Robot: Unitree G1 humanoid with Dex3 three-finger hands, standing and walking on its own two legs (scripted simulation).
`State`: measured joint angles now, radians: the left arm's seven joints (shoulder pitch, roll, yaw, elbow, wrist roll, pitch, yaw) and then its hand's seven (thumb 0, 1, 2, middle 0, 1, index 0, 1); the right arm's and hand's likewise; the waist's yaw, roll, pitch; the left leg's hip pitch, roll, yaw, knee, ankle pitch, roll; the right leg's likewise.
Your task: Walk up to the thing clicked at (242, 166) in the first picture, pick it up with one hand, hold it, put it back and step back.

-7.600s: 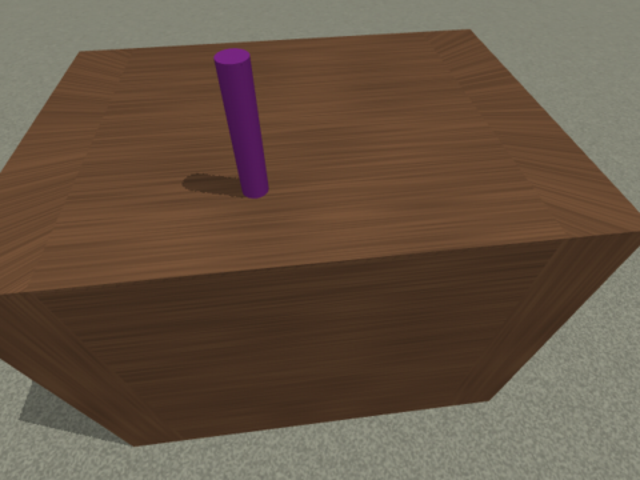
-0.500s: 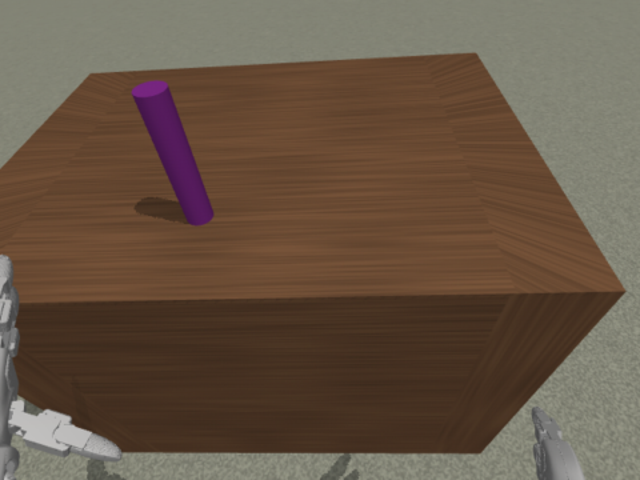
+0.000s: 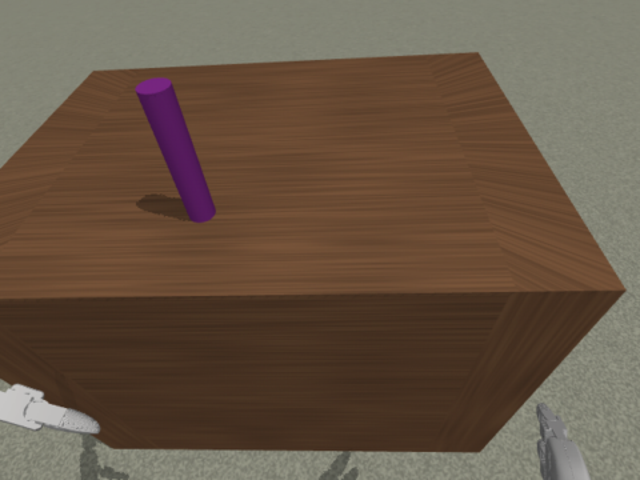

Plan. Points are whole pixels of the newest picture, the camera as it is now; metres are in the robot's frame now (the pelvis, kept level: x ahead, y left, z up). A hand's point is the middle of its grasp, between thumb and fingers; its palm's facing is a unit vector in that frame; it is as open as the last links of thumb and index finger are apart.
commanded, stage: rise first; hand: left
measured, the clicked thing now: (181, 158) +0.52 +0.25 +0.14
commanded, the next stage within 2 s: go down in 0.22 s
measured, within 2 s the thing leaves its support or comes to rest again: neither
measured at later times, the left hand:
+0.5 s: hand (11, 324) +0.20 +0.29 +0.19, palm faces +0.49 -0.75 -0.44, open 17.6 cm
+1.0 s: hand out of the picture +0.29 +0.37 +0.20, palm faces +0.36 -0.90 -0.26, open 17.3 cm
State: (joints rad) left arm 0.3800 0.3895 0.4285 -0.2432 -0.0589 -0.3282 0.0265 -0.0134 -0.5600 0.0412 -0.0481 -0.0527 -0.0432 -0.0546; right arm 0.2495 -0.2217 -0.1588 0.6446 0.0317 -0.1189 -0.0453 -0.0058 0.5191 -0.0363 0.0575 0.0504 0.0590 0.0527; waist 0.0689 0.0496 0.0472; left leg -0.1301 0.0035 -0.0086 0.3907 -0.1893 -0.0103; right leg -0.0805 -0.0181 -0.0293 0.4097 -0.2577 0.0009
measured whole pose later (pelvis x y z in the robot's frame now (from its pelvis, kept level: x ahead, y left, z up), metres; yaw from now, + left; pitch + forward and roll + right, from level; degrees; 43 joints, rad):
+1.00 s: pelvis +0.01 +0.01 +0.00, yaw +0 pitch +0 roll +0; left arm -0.15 0.62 0.64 0.35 -0.24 -0.16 -0.35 -0.01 -0.47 0.05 -0.05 -0.01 -0.05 -0.02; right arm 0.21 -0.22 -0.07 0.68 0.04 -0.12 -0.11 -0.01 0.51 -0.05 0.06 0.05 0.06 0.05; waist 0.01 0.03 -0.03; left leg -0.25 0.00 -0.01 0.49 -0.24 0.00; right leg -0.18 -0.02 -0.03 0.47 -0.29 0.01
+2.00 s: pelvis +0.01 +0.02 +0.00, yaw +0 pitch +6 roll -1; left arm -0.55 0.86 0.68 0.93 -0.19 0.00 -0.59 -0.02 -0.60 0.06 -0.04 -0.01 -0.03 -0.02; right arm 0.19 -0.24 0.01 0.76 0.01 -0.23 -0.20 -0.01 0.53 -0.06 0.06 0.05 0.06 0.05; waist -0.02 0.01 -0.11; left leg -0.36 0.01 -0.01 0.49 -0.23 0.01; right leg -0.28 -0.02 -0.03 0.43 -0.26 0.02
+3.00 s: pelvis +0.02 +0.02 -0.01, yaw -1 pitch +10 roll -2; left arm -0.69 0.97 0.67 1.09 -0.16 0.04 -0.61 -0.02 -0.61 0.05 -0.04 -0.04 -0.04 -0.04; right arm 0.20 -0.24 0.03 0.70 0.02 -0.23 -0.20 -0.01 0.53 -0.05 0.06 0.05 0.06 0.05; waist -0.06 0.00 -0.12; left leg -0.46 0.01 -0.01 0.56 -0.27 0.02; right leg -0.36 -0.01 -0.03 0.47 -0.28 0.02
